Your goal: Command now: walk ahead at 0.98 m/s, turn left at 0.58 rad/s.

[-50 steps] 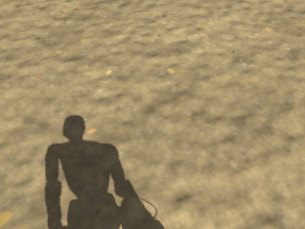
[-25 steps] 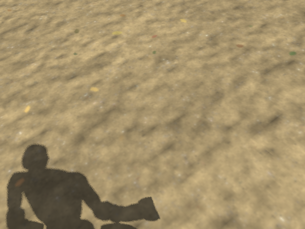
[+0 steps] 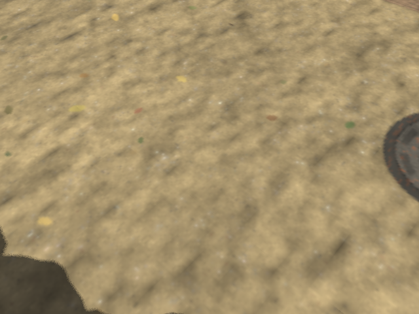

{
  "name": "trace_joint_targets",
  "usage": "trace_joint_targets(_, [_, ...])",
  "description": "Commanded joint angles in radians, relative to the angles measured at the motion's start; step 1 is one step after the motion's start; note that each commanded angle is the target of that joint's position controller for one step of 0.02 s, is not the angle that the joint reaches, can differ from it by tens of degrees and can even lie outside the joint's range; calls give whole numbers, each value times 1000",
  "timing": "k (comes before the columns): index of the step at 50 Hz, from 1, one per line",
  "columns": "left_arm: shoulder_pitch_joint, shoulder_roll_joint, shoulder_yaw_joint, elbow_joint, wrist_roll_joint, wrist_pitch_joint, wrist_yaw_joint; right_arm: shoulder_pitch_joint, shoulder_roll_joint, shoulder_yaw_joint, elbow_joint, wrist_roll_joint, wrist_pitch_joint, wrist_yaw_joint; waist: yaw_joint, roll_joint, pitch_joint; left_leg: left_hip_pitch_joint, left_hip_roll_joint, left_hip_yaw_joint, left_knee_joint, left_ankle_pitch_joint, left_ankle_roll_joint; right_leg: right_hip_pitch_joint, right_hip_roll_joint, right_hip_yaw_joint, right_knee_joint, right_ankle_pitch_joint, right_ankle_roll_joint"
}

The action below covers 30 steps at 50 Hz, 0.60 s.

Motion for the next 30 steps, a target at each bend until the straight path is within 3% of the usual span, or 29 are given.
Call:
trace_joint_targets(1, [-15,92,18,-123,13,-31,8,-11,-57,-2,-74,9,-21,1,83,-63,-24,191,277,-571,-313,-168,200,-307,-91,55,-109,17,31])
trace_joint_targets(3, [-67,85,12,-163,21,-22,22,5,-47,6,-67,28,-17,-13,93,-47,40,39,254,-505,-328,-109,197,-288,-111,13,-248,34,77])
trace_joint_targets(5, [-211,68,-2,-222,34,-26,25,22,-66,1,-73,35,-15,-33,45,-23,85,-117,198,-416,-342,-23,167,-173,-84,-45,-483,229,109])
trace_joint_targets(7, [-295,36,-7,-261,29,-28,19,62,-89,-8,-63,42,-5,-40,-3,24,70,-234,156,-368,-317,-1,110,37,-27,-78,-670,433,127])
trace_joint_targets(10, [-323,100,31,-299,8,-21,30,157,-86,-13,-29,56,22,-45,-35,85,24,-73,146,-443,-171,94,36,119,47,-51,-853,484,144])
trace_joint_targets(11, [-325,124,45,-309,-1,-21,34,172,-80,-14,-22,55,34,-48,-30,103,5,10,143,-463,-89,171,11,123,61,-42,-902,443,137])
trace_joint_targets(12, [-297,148,62,-312,-4,-25,39,158,-86,-18,-28,54,44,-52,3,114,-32,73,131,-463,27,304,-25,160,68,-44,-947,426,122])
trace_joint_targets(13, [-185,169,75,-295,4,-29,42,110,-88,-20,-51,53,52,-56,79,120,-112,76,103,-436,207,401,-74,283,32,-42,-965,505,95])
trace_joint_targets(14, [64,210,88,-254,18,-26,49,54,-49,-8,-102,29,57,-59,181,112,-307,-41,91,-390,522,261,-119,580,-146,63,-839,656,23])
trace_joint_targets(15, [168,247,82,-242,45,-7,41,266,93,28,-106,7,61,-57,85,-236,-527,-295,-23,-292,900,-656,-165,900,-519,413,-702,1180,-141])
trace_joint_targets(16, [160,250,87,-220,18,15,21,343,-38,29,-128,38,67,-49,67,-389,-679,-391,112,-254,1095,-559,-179,930,-620,685,-787,761,-221])
trace_joint_targets(17, [70,154,73,-261,21,37,34,222,-98,8,-140,46,84,-58,95,-271,-522,-465,180,-201,1102,-453,-197,802,-506,535,-858,550,-185])
trace_joint_targets(18, [6,104,55,-248,17,57,43,106,-129,-6,-171,39,100,-66,93,-155,-332,-497,206,-123,1056,-361,-210,620,-436,338,-891,574,-140])
trace_joint_targets(19, [-35,95,48,-241,18,67,46,52,-129,-15,-181,24,115,-68,72,-66,-232,-460,229,-98,1042,-329,-221,461,-377,231,-921,641,-121])
trace_joint_targets(20, [-78,112,53,-221,21,70,47,52,-95,-15,-198,23,127,-63,24,-67,-162,-406,262,-99,975,-314,-219,323,-350,162,-959,625,-111])
trace_joint_targets(21, [-109,120,60,-200,20,67,45,46,-53,-7,-207,25,137,-59,5,-83,-107,-352,284,-82,892,-309,-215,207,-324,82,-1012,598,-98])
trace_joint_targets(22, [-139,129,66,-182,17,63,42,22,-22,1,-220,26,143,-59,-1,-101,-73,-326,288,-58,813,-294,-218,143,-312,18,-1051,611,-100])
trace_joint_targets(23, [-155,146,73,-165,17,60,42,-5,-16,2,-233,22,144,-61,-1,-106,-72,-315,294,-50,737,-261,-219,130,-318,-18,-1069,633,-109])
trace_joint_targets(26, [-185,195,91,-136,4,64,46,-31,-38,1,-230,13,143,-41,-2,-79,-143,-194,302,-45,505,-40,-185,144,-327,-110,-1062,606,-108])
trace_joint_targets(30, [-143,241,98,-89,-34,68,29,-127,-74,-3,-260,6,142,-12,28,-76,-134,-65,241,-10,275,6,-136,148,-328,-159,-1014,554,-88])
Keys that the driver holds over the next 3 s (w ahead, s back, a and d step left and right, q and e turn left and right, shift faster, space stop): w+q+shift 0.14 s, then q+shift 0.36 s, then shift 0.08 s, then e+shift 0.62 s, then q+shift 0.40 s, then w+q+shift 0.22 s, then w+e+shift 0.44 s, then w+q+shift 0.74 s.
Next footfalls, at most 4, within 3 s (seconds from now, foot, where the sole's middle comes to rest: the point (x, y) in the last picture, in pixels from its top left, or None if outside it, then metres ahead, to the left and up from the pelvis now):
0.28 right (266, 303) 0.50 -0.13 -0.76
0.68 left None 0.47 0.15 -0.76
1.10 right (257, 298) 0.52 -0.11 -0.76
1.82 left None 0.46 0.14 -0.76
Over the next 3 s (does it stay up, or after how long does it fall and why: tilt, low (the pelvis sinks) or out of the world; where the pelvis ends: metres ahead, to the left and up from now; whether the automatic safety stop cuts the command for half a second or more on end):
stays up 1.30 0.60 0.01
